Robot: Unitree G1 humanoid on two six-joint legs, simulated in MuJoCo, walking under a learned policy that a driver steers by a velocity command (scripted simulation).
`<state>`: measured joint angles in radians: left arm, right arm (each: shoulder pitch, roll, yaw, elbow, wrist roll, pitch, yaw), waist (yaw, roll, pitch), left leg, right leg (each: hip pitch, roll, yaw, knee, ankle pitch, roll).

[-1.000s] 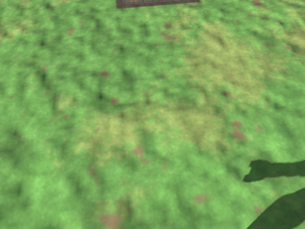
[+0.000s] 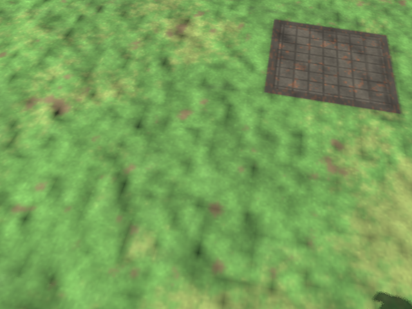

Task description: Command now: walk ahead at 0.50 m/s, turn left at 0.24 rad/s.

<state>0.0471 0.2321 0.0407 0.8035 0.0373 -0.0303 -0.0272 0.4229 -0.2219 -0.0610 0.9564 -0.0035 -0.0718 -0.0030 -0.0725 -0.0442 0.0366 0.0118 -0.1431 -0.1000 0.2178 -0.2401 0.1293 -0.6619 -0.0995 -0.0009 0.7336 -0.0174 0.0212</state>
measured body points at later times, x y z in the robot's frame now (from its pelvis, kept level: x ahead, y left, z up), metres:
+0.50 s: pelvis +0.25 -0.04 +0.00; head +0.29 -0.05 +0.45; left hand +0.24 +0.20 -0.14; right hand +0.38 -0.28 -0.13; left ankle +0.36 +0.09 -0.70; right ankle +0.23 -0.12 -0.74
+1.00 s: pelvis +0.33 -0.02 +0.00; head +0.33 -0.02 +0.45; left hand +0.32 +0.21 -0.16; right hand +0.38 -0.26 -0.15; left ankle +0.38 +0.07 -0.74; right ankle +0.31 -0.14 -0.74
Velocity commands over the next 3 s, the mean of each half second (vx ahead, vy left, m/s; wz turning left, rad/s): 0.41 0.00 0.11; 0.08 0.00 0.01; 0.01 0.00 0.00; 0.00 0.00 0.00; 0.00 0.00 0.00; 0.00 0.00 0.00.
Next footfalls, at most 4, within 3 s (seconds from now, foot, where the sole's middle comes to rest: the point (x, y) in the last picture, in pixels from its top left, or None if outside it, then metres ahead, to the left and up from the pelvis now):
0.16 right None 0.27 -0.12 -0.78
0.62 left None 0.42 0.07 -0.78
0.88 right None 0.35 -0.14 -0.78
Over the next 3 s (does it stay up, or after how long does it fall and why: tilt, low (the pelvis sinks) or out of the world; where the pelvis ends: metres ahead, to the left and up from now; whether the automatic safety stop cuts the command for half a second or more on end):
stays up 0.37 -0.07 0.00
